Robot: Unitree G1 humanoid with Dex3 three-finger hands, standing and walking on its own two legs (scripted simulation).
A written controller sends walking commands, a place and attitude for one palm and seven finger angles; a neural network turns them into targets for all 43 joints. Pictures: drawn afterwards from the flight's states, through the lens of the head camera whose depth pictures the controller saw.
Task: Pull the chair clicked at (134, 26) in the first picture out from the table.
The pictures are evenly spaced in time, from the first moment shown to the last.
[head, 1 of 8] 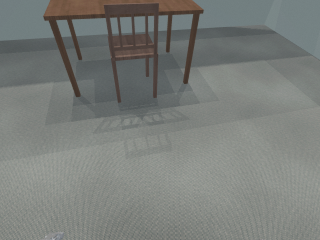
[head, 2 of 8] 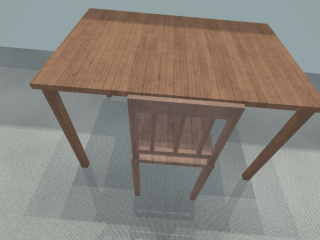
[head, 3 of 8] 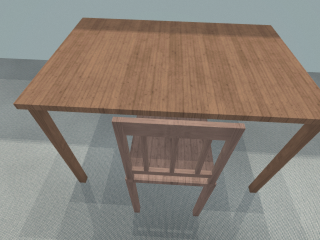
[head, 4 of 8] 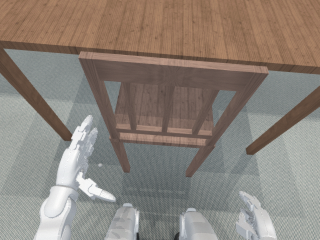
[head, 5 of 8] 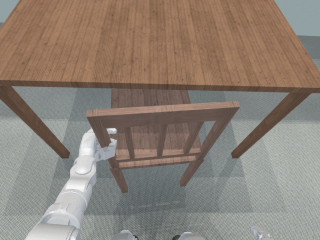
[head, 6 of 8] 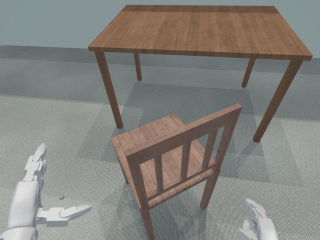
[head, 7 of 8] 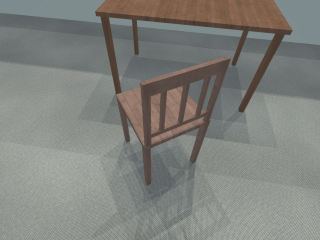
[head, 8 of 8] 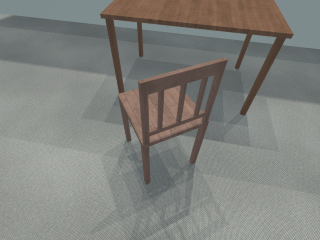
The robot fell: no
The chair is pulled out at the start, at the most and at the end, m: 0.00 0.54 0.54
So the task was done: yes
